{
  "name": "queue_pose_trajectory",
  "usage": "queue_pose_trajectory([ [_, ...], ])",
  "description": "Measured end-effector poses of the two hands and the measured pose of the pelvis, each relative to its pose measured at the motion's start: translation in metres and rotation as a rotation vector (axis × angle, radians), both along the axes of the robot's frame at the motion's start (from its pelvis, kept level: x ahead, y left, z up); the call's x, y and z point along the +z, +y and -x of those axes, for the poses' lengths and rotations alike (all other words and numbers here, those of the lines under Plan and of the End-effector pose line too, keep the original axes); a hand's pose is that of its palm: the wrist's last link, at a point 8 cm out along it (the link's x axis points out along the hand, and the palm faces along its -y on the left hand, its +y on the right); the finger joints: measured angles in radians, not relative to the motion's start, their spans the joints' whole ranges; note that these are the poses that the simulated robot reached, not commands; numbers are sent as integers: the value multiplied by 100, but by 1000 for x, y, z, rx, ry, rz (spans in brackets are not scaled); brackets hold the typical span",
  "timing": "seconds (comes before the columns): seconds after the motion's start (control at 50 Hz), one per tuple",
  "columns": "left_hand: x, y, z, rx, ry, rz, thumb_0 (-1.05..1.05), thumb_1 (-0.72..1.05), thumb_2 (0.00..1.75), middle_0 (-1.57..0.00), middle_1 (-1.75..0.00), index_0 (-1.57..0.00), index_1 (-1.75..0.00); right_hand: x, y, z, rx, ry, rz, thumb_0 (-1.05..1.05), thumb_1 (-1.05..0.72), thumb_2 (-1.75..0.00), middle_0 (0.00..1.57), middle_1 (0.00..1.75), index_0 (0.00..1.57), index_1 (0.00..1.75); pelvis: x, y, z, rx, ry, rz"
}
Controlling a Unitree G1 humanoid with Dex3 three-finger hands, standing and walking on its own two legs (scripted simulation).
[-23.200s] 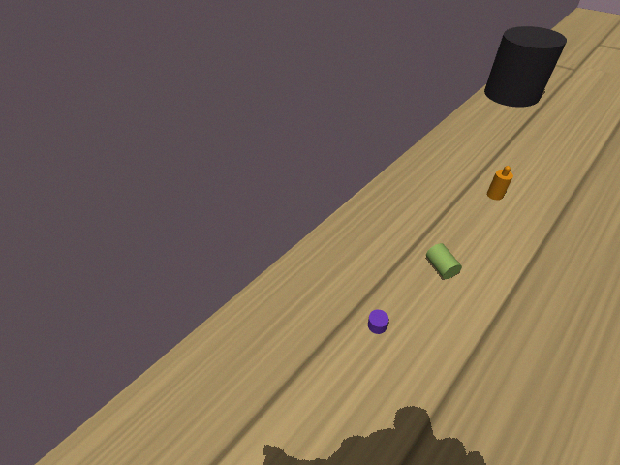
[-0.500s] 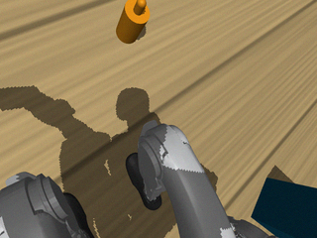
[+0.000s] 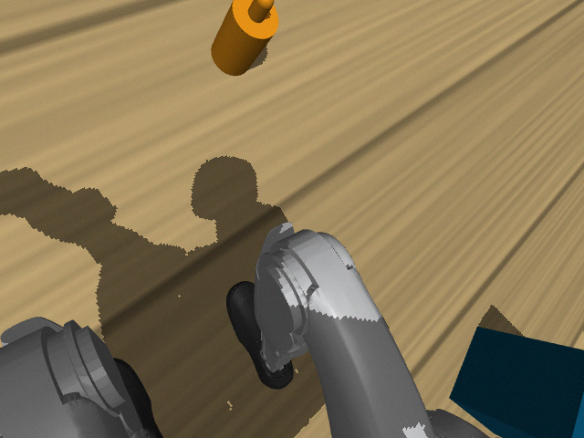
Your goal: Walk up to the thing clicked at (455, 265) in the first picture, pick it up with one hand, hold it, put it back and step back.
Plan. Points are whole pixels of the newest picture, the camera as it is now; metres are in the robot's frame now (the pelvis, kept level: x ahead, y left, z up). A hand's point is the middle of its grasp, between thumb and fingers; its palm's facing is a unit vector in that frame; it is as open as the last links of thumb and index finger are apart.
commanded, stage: rest palm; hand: left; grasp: from above
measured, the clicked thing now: out of the picture +0.43 +0.40 -0.27
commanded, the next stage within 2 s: close in 0.24 s
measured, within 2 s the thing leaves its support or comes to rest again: neither
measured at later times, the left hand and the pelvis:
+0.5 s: hand out of the picture +0.43 +0.38 -0.25, palm faces +0.13 -0.39 -0.91, open 13.0 cm; pelvis +0.01 +0.00 +0.00, yaw -1 degrees
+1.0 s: hand out of the picture +0.43 +0.38 -0.25, palm faces +0.10 -0.39 -0.92, open 12.2 cm; pelvis +0.00 +0.00 +0.00, yaw -2 degrees
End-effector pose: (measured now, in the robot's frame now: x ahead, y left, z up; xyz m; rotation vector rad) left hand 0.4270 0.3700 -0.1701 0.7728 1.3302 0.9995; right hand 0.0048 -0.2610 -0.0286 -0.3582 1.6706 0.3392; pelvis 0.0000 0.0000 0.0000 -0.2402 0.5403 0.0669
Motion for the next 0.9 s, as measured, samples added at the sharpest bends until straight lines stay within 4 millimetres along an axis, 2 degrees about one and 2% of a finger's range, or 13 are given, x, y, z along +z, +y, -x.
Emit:
queue_pose_trajectory([
  [0.16, -10, 5, -2, -36, 53, -27, 0, -46, 101, -3, -107, -9, -112, 1, 6, -14, 36, 3, -20, 0, -94, -91, 19, 30, 20, 29, 1, 3, -6, -2, 16, 12],
  [0.32, -20, 10, -1, 13, 5, -34, 0, -46, 101, 0, -104, -9, -111, -2, 10, -23, 73, -7, -38, -1, -94, -91, 19, 30, 20, 29, -3, 3, -7, 0, 1, 16],
  [0.58, -21, 14, 0, -7, 17, -14, 0, -37, 110, -4, -107, -12, -117, -5, 13, -21, 70, -9, -36, -1, -94, -91, 19, 30, 20, 29, -5, 4, -5, -9, 4, 20],
  [0.9, -21, 13, 3, -50, 19, -20, 0, -30, 108, -11, -104, -16, -113, -3, 12, -15, 60, -15, -15, -1, -94, -91, 19, 30, 20, 29, -4, 3, -3, -17, -4, 23],
])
